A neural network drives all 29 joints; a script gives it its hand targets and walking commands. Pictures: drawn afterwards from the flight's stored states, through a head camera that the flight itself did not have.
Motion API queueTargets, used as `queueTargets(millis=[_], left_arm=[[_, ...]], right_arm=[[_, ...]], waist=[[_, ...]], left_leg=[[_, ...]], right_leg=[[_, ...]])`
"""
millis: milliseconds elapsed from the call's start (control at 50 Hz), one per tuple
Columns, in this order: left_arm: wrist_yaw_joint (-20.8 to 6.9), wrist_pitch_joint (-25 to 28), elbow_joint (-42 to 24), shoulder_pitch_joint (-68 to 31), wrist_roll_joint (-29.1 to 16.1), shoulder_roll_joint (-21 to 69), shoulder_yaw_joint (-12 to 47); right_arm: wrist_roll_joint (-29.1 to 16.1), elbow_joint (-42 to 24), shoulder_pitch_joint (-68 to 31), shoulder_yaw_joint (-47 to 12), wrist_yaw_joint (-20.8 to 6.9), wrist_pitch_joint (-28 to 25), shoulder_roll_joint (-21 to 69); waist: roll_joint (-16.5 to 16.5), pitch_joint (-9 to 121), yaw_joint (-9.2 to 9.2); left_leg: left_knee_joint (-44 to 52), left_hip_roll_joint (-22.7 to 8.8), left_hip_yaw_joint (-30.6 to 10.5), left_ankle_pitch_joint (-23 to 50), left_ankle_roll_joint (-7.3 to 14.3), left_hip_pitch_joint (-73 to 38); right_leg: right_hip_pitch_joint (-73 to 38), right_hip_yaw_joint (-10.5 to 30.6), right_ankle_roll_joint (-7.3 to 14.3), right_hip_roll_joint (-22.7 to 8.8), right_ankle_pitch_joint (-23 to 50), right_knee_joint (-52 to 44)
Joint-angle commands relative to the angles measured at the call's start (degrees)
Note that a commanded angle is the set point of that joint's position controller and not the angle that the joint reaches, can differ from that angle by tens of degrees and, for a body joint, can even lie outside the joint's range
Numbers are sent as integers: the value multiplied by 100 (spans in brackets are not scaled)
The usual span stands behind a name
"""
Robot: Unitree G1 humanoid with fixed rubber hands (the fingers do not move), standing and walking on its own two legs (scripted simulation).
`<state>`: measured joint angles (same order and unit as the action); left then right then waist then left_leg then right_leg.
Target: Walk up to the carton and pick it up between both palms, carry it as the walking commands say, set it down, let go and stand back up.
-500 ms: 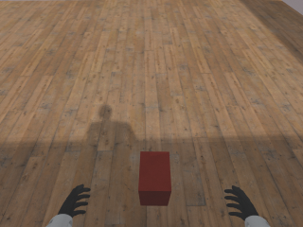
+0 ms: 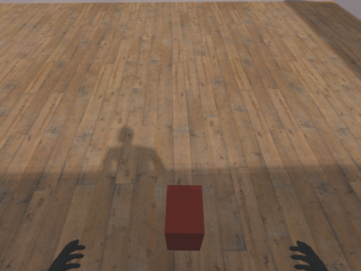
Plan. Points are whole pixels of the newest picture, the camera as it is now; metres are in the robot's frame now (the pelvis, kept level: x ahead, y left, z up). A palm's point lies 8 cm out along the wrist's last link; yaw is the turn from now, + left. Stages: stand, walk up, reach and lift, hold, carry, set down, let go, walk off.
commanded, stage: stand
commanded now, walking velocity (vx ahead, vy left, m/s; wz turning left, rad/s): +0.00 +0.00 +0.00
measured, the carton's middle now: (184, 218) +0.45 +0.00 -0.63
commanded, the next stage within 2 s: none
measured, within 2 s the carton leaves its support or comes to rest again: neither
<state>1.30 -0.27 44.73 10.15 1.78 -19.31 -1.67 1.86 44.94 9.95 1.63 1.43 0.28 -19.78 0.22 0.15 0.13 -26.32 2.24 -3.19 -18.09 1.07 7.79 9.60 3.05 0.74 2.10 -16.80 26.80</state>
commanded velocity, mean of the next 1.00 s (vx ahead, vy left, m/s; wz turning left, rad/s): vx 0.00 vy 0.00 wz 0.00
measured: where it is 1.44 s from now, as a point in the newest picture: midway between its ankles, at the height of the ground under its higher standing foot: outside the picture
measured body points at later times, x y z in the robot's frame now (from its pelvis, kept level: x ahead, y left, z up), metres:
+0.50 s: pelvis -0.02 -0.01 +0.01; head -0.02 -0.01 +0.46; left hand +0.10 +0.30 -0.10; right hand +0.10 -0.31 -0.10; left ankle -0.05 +0.11 -0.74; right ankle -0.03 -0.11 -0.74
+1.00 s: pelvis -0.03 -0.01 +0.01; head -0.03 -0.01 +0.46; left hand +0.07 +0.31 -0.11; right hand +0.07 -0.32 -0.11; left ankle -0.05 +0.11 -0.74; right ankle -0.03 -0.11 -0.74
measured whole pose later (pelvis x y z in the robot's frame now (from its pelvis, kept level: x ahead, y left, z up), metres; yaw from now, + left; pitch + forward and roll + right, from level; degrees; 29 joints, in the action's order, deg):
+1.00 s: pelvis -0.03 -0.01 +0.01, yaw +0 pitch -2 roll +0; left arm 0.7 0.6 57.6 7.7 1.0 -21.8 -0.4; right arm 1.2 57.1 8.5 0.3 1.0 -0.7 -22.1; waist 0.2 -1.3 -0.1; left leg -19.8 1.5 -3.4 -12.5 0.3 4.9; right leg 6.5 2.8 1.0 2.1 -11.0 20.0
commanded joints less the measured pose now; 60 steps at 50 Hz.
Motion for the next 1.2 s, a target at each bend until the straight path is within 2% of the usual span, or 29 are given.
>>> queueTargets(millis=[0,640,1180], left_arm=[[30,83,-241,-166,-10,-881,-207],[-20,139,756,-407,-67,-1139,-83],[-46,152,1166,-517,-96,-1248,-29]], right_arm=[[-10,-250,-153,205,30,-86,-902],[-50,710,-290,72,-8,-144,-1119],[-80,1074,-354,27,-21,-167,-1210]], waist=[[-5,307,-3],[-24,-33,-17],[-19,-29,-23]], left_leg=[[275,-635,-440,2234,-79,-46],[871,-749,-544,1300,-21,-76],[995,-802,-573,1351,16,-136]], right_leg=[[-256,449,25,-609,2088,-240],[-320,615,45,-733,1350,-880],[-375,611,65,-789,1400,-989]])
